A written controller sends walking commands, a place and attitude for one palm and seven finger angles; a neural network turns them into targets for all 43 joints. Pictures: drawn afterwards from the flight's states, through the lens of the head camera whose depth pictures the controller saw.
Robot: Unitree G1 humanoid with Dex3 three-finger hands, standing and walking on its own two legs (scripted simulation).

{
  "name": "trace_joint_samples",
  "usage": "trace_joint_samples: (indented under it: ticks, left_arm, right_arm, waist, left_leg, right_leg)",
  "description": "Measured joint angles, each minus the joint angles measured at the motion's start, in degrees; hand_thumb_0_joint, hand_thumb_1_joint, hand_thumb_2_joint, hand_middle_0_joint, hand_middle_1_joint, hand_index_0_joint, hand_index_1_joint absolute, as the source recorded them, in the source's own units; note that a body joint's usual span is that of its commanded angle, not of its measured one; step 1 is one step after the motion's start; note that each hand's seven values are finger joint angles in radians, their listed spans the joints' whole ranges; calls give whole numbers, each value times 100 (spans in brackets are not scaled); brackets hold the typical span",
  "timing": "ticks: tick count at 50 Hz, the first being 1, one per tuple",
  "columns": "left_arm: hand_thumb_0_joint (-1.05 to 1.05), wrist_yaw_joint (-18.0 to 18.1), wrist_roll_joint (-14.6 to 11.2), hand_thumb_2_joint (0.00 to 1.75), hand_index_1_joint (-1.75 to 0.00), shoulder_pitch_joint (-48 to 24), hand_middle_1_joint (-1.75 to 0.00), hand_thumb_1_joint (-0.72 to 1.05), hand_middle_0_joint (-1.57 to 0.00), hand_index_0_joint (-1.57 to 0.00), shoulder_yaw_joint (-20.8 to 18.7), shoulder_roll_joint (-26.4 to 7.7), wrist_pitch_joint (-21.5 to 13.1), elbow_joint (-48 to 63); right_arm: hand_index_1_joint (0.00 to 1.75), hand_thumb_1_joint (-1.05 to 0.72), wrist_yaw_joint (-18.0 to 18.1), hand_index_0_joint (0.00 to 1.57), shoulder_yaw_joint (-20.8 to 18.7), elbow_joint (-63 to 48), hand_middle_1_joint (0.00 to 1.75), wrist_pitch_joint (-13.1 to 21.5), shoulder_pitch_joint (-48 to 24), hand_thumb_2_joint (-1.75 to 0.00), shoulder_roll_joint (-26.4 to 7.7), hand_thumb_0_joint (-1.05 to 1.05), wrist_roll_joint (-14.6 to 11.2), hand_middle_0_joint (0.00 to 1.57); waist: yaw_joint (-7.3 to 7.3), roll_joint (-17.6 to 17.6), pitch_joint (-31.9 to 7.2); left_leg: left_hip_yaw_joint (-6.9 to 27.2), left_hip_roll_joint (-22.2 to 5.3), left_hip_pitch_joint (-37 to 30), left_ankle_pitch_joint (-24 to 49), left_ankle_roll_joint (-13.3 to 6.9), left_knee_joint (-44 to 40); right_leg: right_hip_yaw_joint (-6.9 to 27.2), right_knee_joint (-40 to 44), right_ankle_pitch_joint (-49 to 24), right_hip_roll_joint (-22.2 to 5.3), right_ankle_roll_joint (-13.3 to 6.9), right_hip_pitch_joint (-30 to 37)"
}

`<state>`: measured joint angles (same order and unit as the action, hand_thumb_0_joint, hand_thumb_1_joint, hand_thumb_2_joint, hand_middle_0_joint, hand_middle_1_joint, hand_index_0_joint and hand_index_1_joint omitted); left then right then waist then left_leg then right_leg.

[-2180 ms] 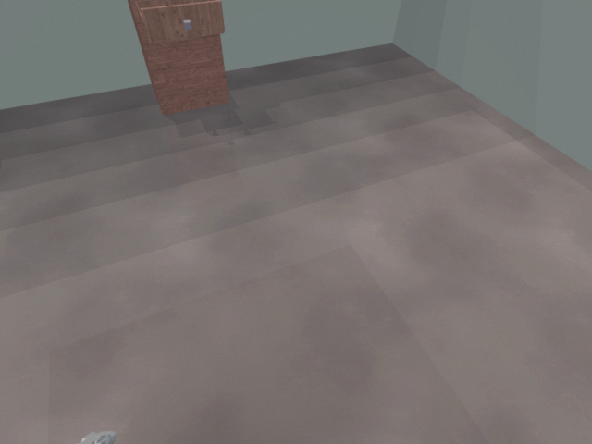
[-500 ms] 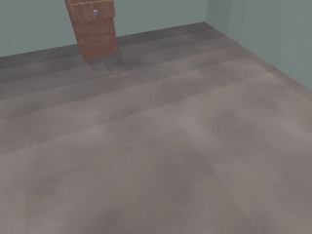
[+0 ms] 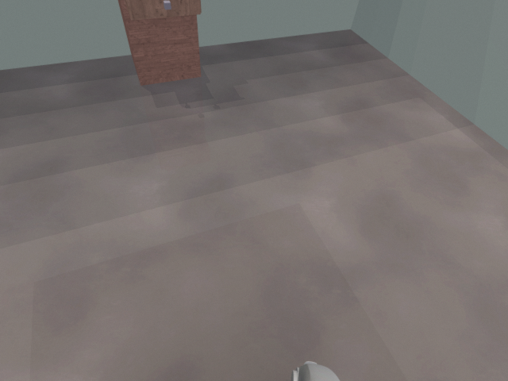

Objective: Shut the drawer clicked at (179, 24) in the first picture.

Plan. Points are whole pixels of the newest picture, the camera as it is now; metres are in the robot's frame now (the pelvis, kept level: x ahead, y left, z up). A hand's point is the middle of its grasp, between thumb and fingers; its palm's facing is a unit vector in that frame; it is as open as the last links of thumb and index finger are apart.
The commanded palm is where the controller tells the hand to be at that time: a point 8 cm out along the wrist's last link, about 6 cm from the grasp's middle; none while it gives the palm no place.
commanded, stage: walk to a spot facing it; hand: left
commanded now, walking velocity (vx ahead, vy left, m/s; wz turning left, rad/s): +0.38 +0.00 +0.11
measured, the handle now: (166, 3) +1.87 +0.49 -0.18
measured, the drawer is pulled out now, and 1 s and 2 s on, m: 0.22 0.22 0.22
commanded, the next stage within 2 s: none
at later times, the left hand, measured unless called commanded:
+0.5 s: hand (158, 335) +0.24 +0.19 -0.20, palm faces +0.12 -0.98 -0.18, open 7.2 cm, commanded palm none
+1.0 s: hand (187, 193) +0.59 +0.18 -0.18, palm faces +0.04 -0.98 -0.19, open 7.4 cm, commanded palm none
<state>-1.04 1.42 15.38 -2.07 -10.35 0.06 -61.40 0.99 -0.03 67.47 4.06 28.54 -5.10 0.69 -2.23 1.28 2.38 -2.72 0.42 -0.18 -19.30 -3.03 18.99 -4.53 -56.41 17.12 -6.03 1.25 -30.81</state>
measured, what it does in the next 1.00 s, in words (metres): walks ahead: right foot, then left foot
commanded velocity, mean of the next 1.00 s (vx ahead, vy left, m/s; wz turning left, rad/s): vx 0.38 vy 0.00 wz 0.05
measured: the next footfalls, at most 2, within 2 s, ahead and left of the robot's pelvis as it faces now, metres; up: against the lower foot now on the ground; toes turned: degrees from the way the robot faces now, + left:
right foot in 0.20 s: +0.25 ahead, -0.15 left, +0.00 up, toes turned -6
left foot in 0.52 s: +0.35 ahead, +0.12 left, +0.00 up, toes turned +16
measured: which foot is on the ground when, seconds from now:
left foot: down 0.00-0.20, up 0.22-0.50, down 0.52-0.98, up 1.00-1.00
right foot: up 0.00-0.18, down 0.20-0.54, up 0.56-0.96, down 0.98-1.00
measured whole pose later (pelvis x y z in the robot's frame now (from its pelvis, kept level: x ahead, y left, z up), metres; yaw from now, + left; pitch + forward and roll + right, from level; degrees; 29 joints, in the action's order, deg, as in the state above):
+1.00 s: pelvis +0.50 +0.00 -0.03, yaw +5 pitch -1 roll +1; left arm -1.5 1.9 6.3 -3.2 -9.9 -3.1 -57.4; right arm 0.3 -2.1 68.9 3.1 27.7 -6.5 0.8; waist -2.9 0.0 5.1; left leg -10.2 -4.9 -2.0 -29.2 1.3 33.5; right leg -8.6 -34.2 6.4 -4.1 -2.5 -25.3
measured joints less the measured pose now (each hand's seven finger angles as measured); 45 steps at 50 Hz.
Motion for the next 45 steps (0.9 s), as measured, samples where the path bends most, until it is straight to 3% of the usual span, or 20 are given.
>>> trace_joint_samples:
  ticks: [4,8,10,13,14,16,18,21,26,28,29,31,34,40,45]
  left_arm:
    - [1,3,-26,89,-30,-496,-30,92,-20,-20,-62,-13,-37,204]
    - [1,0,-29,89,-30,-923,-30,92,-20,-19,-78,-5,-129,384]
    - [1,4,6,89,-30,-1022,-30,92,-20,-20,-72,-30,-307,509]
    - [0,82,-13,89,-30,-1049,-30,91,-20,-20,-79,61,-502,574]
    - [0,108,-13,89,-30,-988,-30,91,-20,-20,-71,91,-512,558]
    - [0,169,6,89,-30,-792,-30,91,-20,-20,-55,144,-502,458]
    - [-1,245,1,89,-30,-549,-30,92,-20,-20,-105,171,-474,322]
    - [-2,262,30,89,-30,-237,-30,95,-20,-20,-171,2,-391,158]
    - [-1,145,43,89,-30,225,-30,94,-20,-20,-174,-175,-241,-73]
    - [0,107,9,89,-30,361,-30,93,-20,-20,-191,-232,-141,-130]
    - [0,106,5,89,-30,376,-30,93,-20,-20,-190,-236,-82,-158]
    - [0,87,5,89,-30,332,-30,92,-20,-20,-199,-235,-41,-182]
    - [1,40,21,89,-30,178,-30,92,-20,-19,-195,-205,-80,-99]
    - [1,-22,33,89,-30,-256,-30,91,-20,-19,-145,-41,-54,161]
    - [1,-52,3,89,-30,-689,-30,91,-20,-19,-118,47,-50,252]
  right_arm:
    - [30,-90,18,20,-25,155,30,1,174,-89,84,1,16,20]
    - [30,-90,25,20,-76,232,30,-9,250,-89,37,1,30,20]
    - [30,-90,2,20,-102,265,30,-41,317,-89,41,1,-1,20]
    - [30,-90,-39,20,-167,197,30,-170,-18,-89,-94,1,-64,20]
    - [30,-90,-52,20,-202,125,30,-202,-179,-89,-160,1,-53,20]
    - [30,-90,-75,20,-259,-88,30,-250,-545,-89,-302,1,-5,20]
    - [30,-91,-95,19,-315,-354,30,-267,-905,-89,-416,1,24,20]
    - [30,-91,-158,19,-364,-747,30,-258,-1357,-89,-492,1,37,19]
    - [30,-91,-269,19,-368,-1139,30,-90,-1763,-89,-579,0,40,19]
    - [30,-91,-251,19,-353,-1179,30,15,-1810,-89,-543,0,80,19]
    - [30,-91,-216,19,-323,-1181,30,65,-1795,-89,-519,0,100,19]
    - [30,-91,-140,19,-252,-1123,30,100,-1682,-89,-443,0,102,19]
    - [30,-92,-23,20,-229,-897,30,114,-1406,-89,-328,0,72,20]
    - [30,-93,-22,20,-216,-408,30,71,-796,-89,-290,0,26,20]
    - [30,-92,-43,20,-209,-126,30,5,-412,-89,-215,1,40,20]
  waist:
    - [-83,-44,158]
    - [-205,-156,254]
    - [-192,-121,230]
    - [-105,-226,276]
    - [-76,-248,254]
    - [-46,-261,165]
    - [-44,-248,43]
    - [0,-177,-115]
    - [161,-68,-195]
    - [187,89,-198]
    - [190,104,-191]
    - [197,114,-161]
    - [238,127,-113]
    - [191,22,18]
    - [-12,-47,201]
  left_leg:
    - [45,-12,-416,-135,70,-288]
    - [93,-129,-717,-596,192,-95]
    - [136,-169,-450,-1040,198,947]
    - [292,-228,886,-928,60,4173]
    - [263,-274,1310,-724,31,4844]
    - [151,-424,2040,-390,43,5354]
    - [53,-593,2573,-217,116,5083]
    - [-111,-806,2911,81,242,3912]
    - [-446,-791,2403,388,330,2066]
    - [-609,-645,2261,161,130,2183]
    - [-654,-616,2188,31,74,2235]
    - [-716,-547,1900,-18,54,2002]
    - [-789,-405,1330,103,58,1275]
    - [-820,-241,325,246,115,91]
    - [-846,-236,-284,-78,303,-143]
  right_leg:
    - [-93,1092,-449,-54,-19,-144]
    - [-253,1920,-484,176,-213,182]
    - [-316,2327,-721,240,-369,604]
    - [-483,1860,-436,257,-301,747]
    - [-524,1909,-327,275,-272,890]
    - [-576,2161,-262,304,-200,1192]
    - [-614,2436,-255,322,-150,1464]
    - [-653,2709,-157,324,-94,1793]
    - [-625,2473,415,204,102,2212]
    - [-405,1595,937,44,-13,2012]
    - [-208,802,1111,96,-63,1739]
    - [0,-606,890,185,-137,1152]
    - [33,-1288,341,116,-94,477]
    - [-40,-217,-335,-118,48,-220]
    - [-185,1428,-721,-78,-45,-111]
